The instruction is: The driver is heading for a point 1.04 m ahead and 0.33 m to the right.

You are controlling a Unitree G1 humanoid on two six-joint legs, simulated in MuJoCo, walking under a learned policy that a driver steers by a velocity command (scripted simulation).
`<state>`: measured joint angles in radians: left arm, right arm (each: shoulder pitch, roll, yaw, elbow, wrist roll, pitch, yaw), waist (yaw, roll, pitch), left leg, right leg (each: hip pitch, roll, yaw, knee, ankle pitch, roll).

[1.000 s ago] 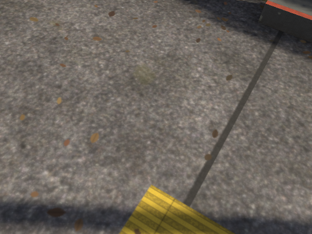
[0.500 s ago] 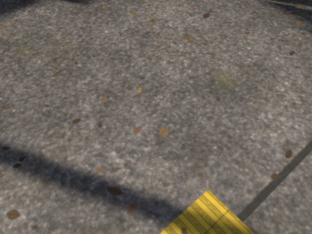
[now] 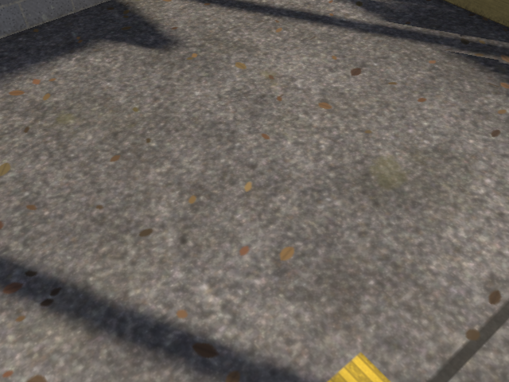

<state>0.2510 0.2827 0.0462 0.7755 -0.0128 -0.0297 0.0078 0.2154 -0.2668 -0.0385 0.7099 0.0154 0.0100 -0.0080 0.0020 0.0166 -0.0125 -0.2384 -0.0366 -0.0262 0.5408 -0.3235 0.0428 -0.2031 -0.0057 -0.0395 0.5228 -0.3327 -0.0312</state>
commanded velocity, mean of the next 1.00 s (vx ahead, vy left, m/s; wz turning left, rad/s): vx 0.42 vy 0.00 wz -0.20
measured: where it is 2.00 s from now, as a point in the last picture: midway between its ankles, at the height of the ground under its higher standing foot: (284, 342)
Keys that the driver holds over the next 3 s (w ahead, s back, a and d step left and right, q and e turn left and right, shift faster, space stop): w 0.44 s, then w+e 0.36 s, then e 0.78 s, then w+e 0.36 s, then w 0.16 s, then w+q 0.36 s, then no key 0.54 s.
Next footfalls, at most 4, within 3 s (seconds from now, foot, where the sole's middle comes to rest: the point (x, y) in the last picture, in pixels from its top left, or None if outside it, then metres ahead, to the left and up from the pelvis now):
0.42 left None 0.33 0.15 -0.77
0.96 right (312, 348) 0.62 -0.10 -0.77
1.42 left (243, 312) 0.73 0.09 -0.77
1.86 right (318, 374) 0.55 -0.11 -0.77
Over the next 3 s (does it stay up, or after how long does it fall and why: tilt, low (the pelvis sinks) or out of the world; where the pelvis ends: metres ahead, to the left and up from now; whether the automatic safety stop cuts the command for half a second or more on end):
stays up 0.91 -0.42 0.00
